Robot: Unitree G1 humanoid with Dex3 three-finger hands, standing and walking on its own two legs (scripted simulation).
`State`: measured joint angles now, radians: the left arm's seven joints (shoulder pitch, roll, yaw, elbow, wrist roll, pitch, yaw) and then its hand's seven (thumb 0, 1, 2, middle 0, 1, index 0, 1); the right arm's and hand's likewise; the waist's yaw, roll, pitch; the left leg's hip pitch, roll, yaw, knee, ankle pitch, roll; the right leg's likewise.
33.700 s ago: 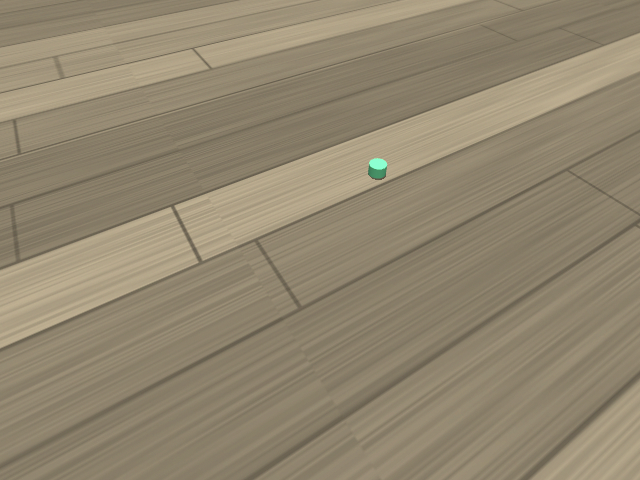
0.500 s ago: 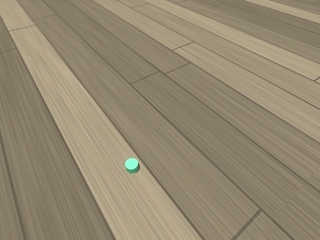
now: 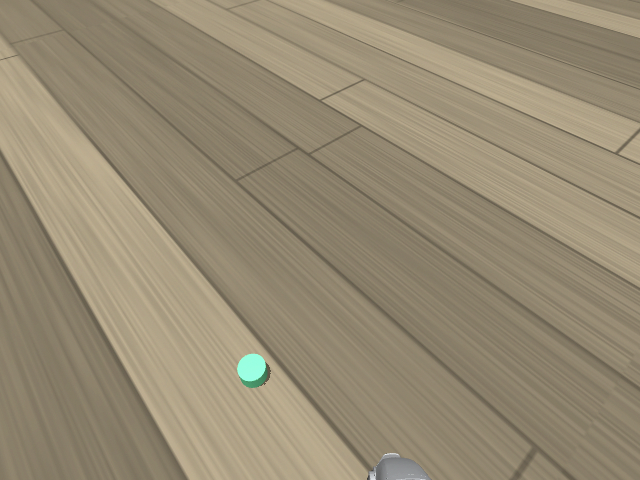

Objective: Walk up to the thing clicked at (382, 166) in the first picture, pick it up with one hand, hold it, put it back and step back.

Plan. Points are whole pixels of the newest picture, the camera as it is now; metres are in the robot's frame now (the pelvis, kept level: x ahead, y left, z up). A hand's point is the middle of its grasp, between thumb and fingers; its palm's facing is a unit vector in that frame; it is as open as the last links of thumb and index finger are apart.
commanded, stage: walk up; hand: left
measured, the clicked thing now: (252, 370) +0.55 +0.21 -0.74
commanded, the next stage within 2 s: none
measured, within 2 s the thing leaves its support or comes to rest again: neither
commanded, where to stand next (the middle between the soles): +0.22 -0.04 m, yaw +0 degrees
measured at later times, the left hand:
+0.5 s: hand (161, 456) +0.20 +0.24 -0.17, palm faces +0.02 -0.94 -0.33, open 7.3 cm
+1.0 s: hand out of the picture +0.16 +0.24 -0.15, palm faces +0.02 -0.91 -0.41, open 7.3 cm
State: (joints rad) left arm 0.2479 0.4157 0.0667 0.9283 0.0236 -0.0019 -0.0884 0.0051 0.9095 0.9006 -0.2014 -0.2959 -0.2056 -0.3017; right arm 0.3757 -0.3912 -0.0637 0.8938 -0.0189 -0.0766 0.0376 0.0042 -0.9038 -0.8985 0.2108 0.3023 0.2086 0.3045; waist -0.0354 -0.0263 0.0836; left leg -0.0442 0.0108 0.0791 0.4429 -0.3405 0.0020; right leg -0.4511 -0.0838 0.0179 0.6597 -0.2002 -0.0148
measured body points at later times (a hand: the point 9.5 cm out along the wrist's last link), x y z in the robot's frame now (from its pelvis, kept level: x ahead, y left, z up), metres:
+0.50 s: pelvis +0.13 -0.02 -0.02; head +0.18 +0.00 +0.43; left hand +0.20 +0.29 -0.15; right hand +0.22 -0.33 -0.12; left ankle +0.21 +0.09 -0.74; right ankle +0.13 -0.14 -0.73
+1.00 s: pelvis +0.10 -0.03 -0.01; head +0.12 -0.05 +0.44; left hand +0.16 +0.29 -0.12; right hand +0.21 -0.33 -0.14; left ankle +0.16 +0.10 -0.73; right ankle +0.09 -0.17 -0.73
